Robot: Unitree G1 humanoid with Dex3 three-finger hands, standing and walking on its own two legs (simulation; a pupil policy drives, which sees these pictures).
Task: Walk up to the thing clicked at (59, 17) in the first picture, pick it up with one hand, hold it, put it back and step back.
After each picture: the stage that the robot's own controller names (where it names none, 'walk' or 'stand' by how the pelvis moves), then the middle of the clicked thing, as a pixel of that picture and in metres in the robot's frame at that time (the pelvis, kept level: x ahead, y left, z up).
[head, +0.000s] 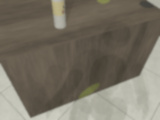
stand; (58, 6) +0.86 +0.14 +0.05
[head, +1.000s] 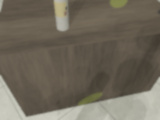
rise first; (61, 7) +0.80 +0.14 +0.07
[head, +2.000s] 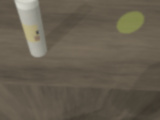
walk; (33, 28) +0.53 +0.22 +0.08
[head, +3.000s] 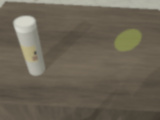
stand; (31, 49) +0.49 +0.22 +0.06
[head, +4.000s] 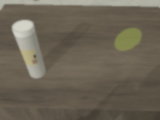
stand; (31, 52) +0.49 +0.21 +0.05
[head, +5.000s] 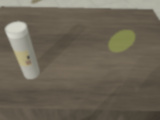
stand; (25, 53) +0.49 +0.24 +0.04
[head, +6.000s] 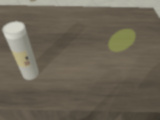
stand; (23, 54) +0.48 +0.25 +0.04
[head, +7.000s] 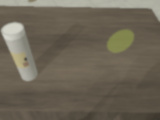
stand; (22, 55) +0.48 +0.25 +0.04
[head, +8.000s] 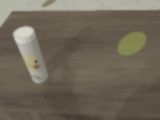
rise first; (33, 57) +0.47 +0.24 +0.05
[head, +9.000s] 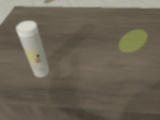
go down; (35, 52) +0.49 +0.24 +0.05
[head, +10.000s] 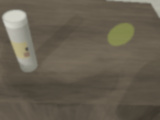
go down; (23, 45) +0.50 +0.22 +0.06
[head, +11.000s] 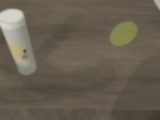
go down; (20, 46) +0.48 +0.21 +0.07
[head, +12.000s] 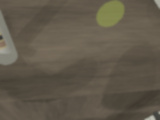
close in; out of the picture +0.48 +0.24 +0.10
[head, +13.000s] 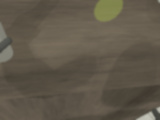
close; out of the picture +0.49 +0.24 +0.11
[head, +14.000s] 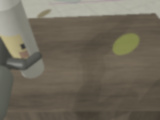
lift; (19, 39) +0.34 +0.16 +0.27
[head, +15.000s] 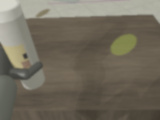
hold; (21, 51) +0.33 +0.17 +0.23
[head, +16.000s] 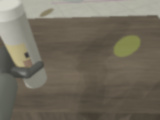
hold; (23, 50) +0.34 +0.17 +0.23
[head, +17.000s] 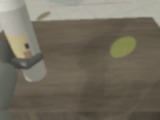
crouch; (24, 42) +0.36 +0.17 +0.24
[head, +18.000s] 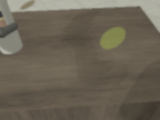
crouch; out of the picture +0.46 +0.22 +0.27
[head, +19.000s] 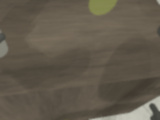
lower; out of the picture +0.50 +0.23 +0.12
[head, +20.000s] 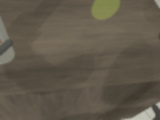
lower; out of the picture +0.48 +0.23 +0.11
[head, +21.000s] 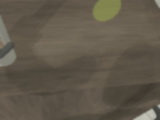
lower; out of the picture +0.48 +0.23 +0.11
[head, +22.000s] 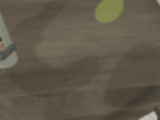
lower; out of the picture +0.47 +0.23 +0.11
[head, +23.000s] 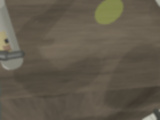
open; (2, 35) +0.47 +0.21 +0.11
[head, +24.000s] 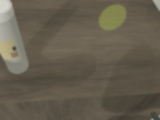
sink last; (9, 42) +0.45 +0.20 +0.10
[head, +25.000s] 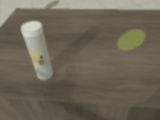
sink last; (39, 53) +0.48 +0.21 +0.07
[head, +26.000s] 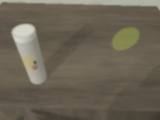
stand; (32, 57) +0.45 +0.21 +0.05
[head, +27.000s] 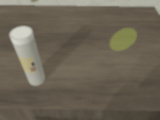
stand; (30, 59) +0.45 +0.21 +0.05
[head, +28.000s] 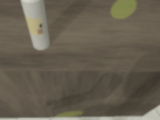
walk; (36, 21) +0.56 +0.17 +0.07
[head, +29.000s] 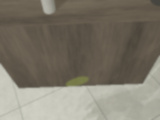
walk; out of the picture +0.88 +0.22 +0.07
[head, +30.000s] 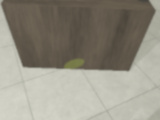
stand; out of the picture +1.21 +0.18 +0.06
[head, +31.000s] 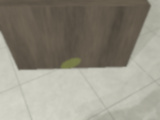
stand; out of the picture +1.17 +0.23 +0.05
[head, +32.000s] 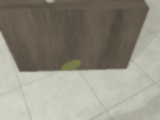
stand; out of the picture +1.18 +0.23 +0.04
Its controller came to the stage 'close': yes
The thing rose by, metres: 0.22
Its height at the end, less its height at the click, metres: +0.00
